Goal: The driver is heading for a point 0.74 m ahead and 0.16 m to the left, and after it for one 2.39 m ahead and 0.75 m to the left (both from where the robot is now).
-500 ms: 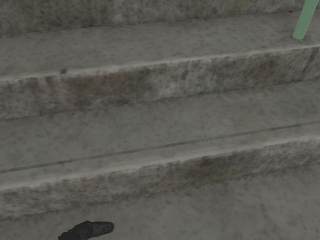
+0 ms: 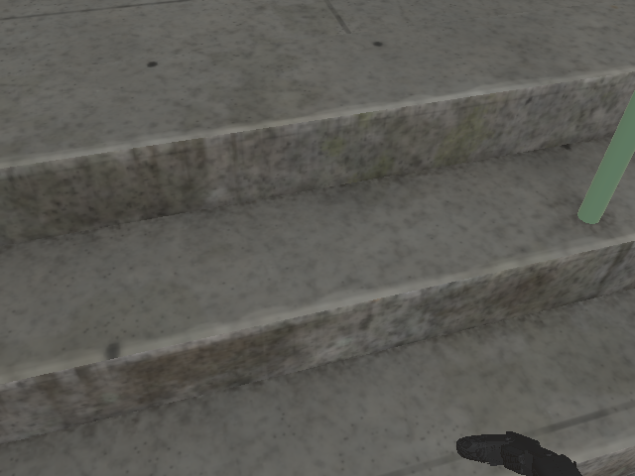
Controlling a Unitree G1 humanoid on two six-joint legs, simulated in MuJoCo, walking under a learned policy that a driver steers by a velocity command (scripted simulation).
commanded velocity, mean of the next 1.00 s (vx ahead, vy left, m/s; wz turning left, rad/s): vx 0.50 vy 0.00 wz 0.16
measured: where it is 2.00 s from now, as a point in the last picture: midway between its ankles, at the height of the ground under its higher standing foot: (294, 69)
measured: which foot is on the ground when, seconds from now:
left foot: down 0.00-0.58, up 0.60-1.00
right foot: up 0.00-0.54, down 0.56-1.00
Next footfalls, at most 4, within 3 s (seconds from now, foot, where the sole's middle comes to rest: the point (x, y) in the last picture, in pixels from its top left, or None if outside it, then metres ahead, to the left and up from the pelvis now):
0.56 right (418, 427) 0.53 -0.14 -0.48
1.10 left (290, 259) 0.76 0.09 -0.32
1.56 right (371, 73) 1.12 -0.04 -0.15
2.26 left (187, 24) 1.29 0.36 -0.15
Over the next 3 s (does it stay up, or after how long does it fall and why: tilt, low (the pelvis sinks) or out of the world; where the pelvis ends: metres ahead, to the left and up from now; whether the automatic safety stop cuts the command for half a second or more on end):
stays up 1.59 0.37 0.63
